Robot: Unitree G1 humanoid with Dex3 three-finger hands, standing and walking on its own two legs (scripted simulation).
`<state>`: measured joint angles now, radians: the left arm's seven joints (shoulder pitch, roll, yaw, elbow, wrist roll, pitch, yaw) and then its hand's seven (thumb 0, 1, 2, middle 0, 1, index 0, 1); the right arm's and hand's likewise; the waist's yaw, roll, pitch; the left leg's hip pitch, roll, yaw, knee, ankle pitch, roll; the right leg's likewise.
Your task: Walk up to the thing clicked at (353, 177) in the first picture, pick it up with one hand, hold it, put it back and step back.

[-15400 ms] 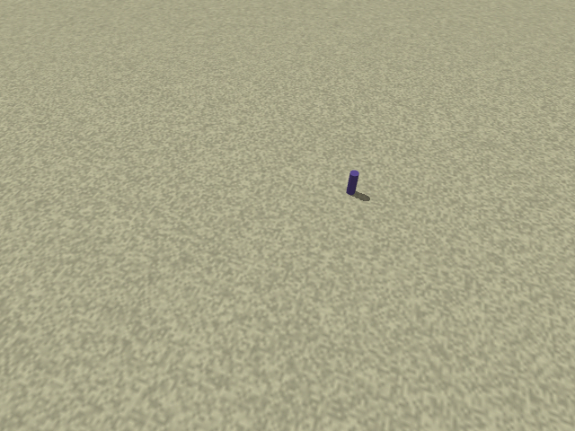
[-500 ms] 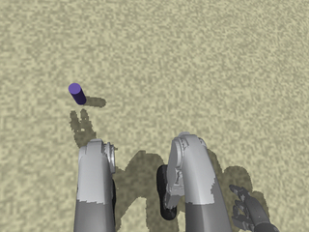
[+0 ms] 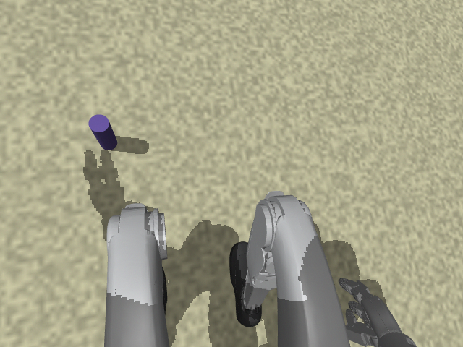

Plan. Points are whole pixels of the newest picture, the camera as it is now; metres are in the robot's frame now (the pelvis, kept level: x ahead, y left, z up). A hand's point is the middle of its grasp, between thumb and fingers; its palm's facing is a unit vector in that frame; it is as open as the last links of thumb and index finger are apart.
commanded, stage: go down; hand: left
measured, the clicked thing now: (104, 133) +0.52 +0.24 -0.31
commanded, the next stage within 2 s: approach in 0.50 s
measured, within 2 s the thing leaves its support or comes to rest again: neither
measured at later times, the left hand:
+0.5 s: hand out of the picture +0.44 +0.44 +0.02, palm faces +0.27 -0.96 -0.06, open 17.1 cm
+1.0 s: hand out of the picture +0.45 +0.38 -0.11, palm faces +0.22 -0.97 +0.01, open 17.3 cm
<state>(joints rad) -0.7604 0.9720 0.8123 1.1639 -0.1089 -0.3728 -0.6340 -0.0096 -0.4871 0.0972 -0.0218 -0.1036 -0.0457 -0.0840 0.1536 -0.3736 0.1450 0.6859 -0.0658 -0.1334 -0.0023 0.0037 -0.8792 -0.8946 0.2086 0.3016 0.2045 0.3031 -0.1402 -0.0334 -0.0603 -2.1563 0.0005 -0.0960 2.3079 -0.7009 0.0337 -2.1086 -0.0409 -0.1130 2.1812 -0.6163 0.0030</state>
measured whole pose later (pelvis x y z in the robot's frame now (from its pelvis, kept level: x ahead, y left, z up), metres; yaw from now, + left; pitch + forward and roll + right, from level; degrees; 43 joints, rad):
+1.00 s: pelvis -0.01 +0.00 -0.04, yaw -4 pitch +25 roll -12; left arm -0.81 1.05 0.78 1.39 -0.13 -0.60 -0.58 -0.01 -0.50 0.04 -0.03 -0.09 -0.05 -0.06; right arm 0.04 -0.40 0.30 0.59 -0.14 -0.09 0.03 0.00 -0.89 -0.89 0.21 0.30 0.20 0.30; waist -0.22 -0.13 0.11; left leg -2.22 0.01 -0.17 2.47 -0.70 0.03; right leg -2.15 -0.02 -0.18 2.28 -0.58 0.01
